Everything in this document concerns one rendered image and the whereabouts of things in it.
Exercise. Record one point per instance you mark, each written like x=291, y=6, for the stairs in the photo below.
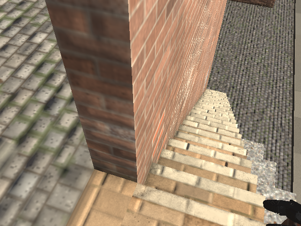
x=206, y=161

